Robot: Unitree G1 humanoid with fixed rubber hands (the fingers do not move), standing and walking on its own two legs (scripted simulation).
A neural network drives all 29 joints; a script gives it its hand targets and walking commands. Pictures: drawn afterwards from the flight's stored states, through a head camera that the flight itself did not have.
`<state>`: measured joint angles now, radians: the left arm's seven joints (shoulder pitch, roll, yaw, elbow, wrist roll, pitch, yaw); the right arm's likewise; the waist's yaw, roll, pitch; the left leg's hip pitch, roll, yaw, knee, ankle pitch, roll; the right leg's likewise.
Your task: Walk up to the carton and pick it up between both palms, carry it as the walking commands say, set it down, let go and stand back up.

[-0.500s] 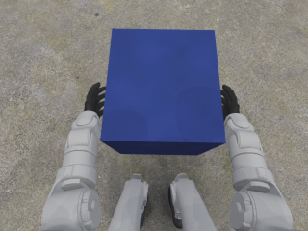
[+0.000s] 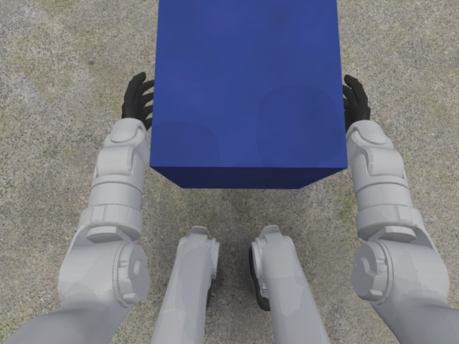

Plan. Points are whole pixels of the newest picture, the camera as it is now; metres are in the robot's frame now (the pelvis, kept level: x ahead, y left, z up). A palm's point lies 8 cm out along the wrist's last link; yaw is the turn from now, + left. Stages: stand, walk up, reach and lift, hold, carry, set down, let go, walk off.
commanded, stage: set down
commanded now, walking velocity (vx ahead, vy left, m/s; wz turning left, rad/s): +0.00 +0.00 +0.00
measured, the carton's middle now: (243, 104) +0.53 -0.01 -0.15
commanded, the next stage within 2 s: none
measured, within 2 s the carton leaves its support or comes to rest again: rests again in 1.94 s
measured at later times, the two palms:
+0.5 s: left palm (151, 123) +0.51 +0.18 -0.19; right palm (324, 123) +0.50 -0.19 -0.19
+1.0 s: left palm (156, 122) +0.53 +0.18 -0.26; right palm (308, 123) +0.53 -0.18 -0.27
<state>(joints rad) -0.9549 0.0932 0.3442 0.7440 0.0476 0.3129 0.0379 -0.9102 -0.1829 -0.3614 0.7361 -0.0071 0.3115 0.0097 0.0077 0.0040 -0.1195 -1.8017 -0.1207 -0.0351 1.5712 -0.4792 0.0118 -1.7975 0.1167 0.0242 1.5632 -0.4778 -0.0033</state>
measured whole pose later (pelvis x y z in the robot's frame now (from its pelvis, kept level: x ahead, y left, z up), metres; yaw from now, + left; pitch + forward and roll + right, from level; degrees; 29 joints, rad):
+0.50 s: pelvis -0.04 +0.00 -0.06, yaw +0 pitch +28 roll -1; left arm -1.33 0.25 0.31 0.63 -0.04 0.34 0.05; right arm -1.30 -0.30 -0.32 0.61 0.06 0.35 -0.06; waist 0.01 0.01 0.54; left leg -1.78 -0.13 -0.03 1.81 -0.51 0.00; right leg -1.77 0.13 0.00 1.81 -0.51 -0.01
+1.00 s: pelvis -0.04 +0.00 -0.12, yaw +0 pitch +30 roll -1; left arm -1.54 0.32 0.30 0.85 -0.03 0.36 0.06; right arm -1.51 -0.37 -0.29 0.87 0.07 0.33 -0.04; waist 0.02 0.01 0.52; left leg -2.02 -0.13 0.00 2.02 -0.52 0.00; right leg -2.02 0.12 -0.01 2.01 -0.52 0.01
